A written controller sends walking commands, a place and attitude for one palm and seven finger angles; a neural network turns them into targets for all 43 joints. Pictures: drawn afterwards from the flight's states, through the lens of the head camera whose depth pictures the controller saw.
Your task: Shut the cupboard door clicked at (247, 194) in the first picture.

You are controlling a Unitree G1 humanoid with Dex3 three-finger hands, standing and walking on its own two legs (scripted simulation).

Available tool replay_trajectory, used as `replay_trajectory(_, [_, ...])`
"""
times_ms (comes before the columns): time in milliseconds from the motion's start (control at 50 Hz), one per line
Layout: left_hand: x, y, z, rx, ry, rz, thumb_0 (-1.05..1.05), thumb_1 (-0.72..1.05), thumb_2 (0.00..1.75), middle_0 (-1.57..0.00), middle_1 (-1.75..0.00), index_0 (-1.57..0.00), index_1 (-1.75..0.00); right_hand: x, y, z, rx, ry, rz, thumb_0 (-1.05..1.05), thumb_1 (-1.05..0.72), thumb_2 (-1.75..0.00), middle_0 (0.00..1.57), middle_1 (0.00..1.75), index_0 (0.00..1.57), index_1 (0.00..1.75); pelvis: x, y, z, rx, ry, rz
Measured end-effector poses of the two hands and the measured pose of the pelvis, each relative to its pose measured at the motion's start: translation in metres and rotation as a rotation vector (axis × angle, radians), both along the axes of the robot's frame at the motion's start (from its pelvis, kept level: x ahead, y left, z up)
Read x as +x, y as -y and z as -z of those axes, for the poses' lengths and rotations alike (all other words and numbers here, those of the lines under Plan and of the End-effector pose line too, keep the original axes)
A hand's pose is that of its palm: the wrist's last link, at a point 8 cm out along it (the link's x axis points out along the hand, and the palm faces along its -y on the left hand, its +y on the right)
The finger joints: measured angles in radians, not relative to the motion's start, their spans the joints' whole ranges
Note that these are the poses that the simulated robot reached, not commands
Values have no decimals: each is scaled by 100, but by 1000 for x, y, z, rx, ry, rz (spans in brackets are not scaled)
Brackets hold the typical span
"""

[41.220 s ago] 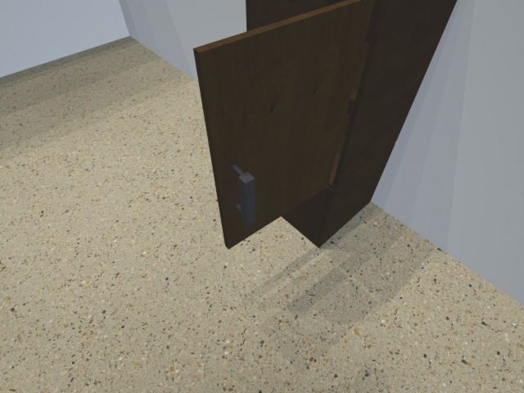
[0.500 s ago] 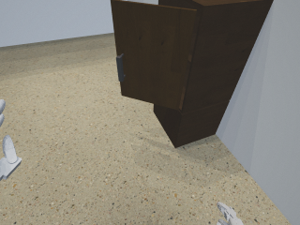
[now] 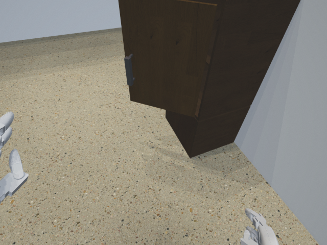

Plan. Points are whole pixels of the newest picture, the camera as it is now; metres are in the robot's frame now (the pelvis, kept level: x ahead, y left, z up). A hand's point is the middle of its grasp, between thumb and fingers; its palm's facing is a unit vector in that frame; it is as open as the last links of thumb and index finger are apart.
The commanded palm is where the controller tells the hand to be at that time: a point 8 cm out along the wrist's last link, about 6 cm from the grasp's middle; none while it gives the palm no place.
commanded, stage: let the arm hang, fingers relaxed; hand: left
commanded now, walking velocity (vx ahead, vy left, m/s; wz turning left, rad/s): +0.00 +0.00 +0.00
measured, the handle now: (130, 69) +0.96 +0.20 -0.10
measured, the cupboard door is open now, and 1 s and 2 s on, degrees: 48 48 48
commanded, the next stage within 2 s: look to check the result in 1.08 s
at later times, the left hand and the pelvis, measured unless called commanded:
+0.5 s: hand out of the picture -0.07 +0.22 -0.17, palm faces +0.02 -0.98 -0.22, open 7.2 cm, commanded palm none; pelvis -0.03 +0.01 +0.01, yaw +1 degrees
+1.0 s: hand out of the picture +0.05 +0.25 -0.15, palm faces -0.01 -0.96 -0.28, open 7.4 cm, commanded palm none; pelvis -0.02 +0.03 +0.01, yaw +0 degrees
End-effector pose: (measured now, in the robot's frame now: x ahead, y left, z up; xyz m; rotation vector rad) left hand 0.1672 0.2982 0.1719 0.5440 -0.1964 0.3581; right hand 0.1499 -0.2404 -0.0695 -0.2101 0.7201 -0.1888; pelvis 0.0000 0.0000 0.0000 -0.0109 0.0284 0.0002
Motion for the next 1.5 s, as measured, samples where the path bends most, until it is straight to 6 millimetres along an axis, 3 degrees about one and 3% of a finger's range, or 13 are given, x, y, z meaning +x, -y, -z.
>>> replay_trajectory(40, [9, -6, 39, -46, -160, 0, 1, 89, 90, -21, -30, -21, -30, -2, -1, 13, 15, -34, -59, 1, -91, -89, 20, 30, 20, 30, -6, -6, 3, 2, -3, -11])
replay_trajectory(80, [12, -9, 97, -133, -398, -25, 0, 89, 90, -20, -30, -20, -30, -7, 0, 27, 18, -92, -95, 1, -91, -89, 20, 30, 20, 30, -13, -11, 5, 5, -3, -18])
replay_trajectory(120, [0, -4, 157, -219, -648, -48, 0, 90, 90, -20, -30, -20, -30, -16, 1, 38, 20, -145, -101, 1, -91, -89, 20, 30, 20, 30, -19, -13, 7, 7, 3, -20])
replay_trajectory(180, [-41, 18, 233, -331, -974, -58, 1, 90, 90, -20, -29, -20, -30, -39, 4, 46, 17, -225, -80, 1, -91, -89, 20, 30, 20, 30, -26, -14, 7, 11, 15, -18])
replay_trajectory(220, [-76, 37, 270, -404, -1147, -62, 1, 90, 90, -20, -29, -20, -30, -59, 5, 49, 9, -294, -61, 1, -91, -89, 20, 30, 20, 30, -29, -13, 5, 13, 23, -17])
replay_trajectory(300, [-146, 64, 311, -542, -1379, -122, 1, 93, 90, -20, -30, -20, -30, -108, 7, 51, -9, -461, -19, 1, -91, -89, 20, 30, 20, 30, -31, -10, 1, 7, 33, -20])
replay_trajectory(440, [-225, 46, 315, -586, -1558, -274, 0, 96, 90, -21, -30, -21, -30, -174, 2, 55, -2, -681, 42, 1, -91, -89, 20, 30, 20, 30, -32, -10, -5, -7, 42, -26])
replay_trajectory(560, [-245, 24, 305, -549, -1598, -344, 1, 93, 90, -20, -30, -20, -30, -189, -4, 60, 24, -708, 72, 1, -91, -89, 20, 30, 20, 30, -33, -16, -7, -6, 50, -19])
replay_trajectory(640, [-233, 13, 300, -520, -1564, -348, 1, 91, 90, -20, -29, -20, -30, -183, -7, 63, 34, -679, 75, 1, -91, -89, 20, 30, 20, 30, -33, -19, -7, -4, 53, -15])
replay_trajectory(740, [-202, 4, 297, -492, -1485, -314, 1, 91, 90, -20, -29, -20, -30, -165, -8, 62, 35, -622, 68, 1, -91, -89, 20, 30, 20, 30, -31, -22, -8, -1, 56, -10])
replay_trajectory(900, [-148, 2, 292, -469, -1370, -236, 0, 90, 90, -20, -29, -20, -30, -132, -1, 54, 12, -535, 57, 0, -91, -89, 20, 30, 20, 30, -27, -25, -9, 3, 57, -7])
replay_trajectory(1020, [-124, 1, 289, -459, -1333, -205, 0, 90, 90, -20, -29, -20, -30, -116, 8, 47, -16, -504, 54, 0, -91, -89, 20, 30, 20, 30, -22, -26, -10, 4, 57, -7])
replay_trajectory(1500, [-127, -11, 285, -432, -1414, -278, 1, 90, 90, -20, -30, -20, -30, -88, 23, 45, -42, -541, 37, 1, -91, -89, 20, 30, 20, 30, 0, -21, -13, 10, 46, -11])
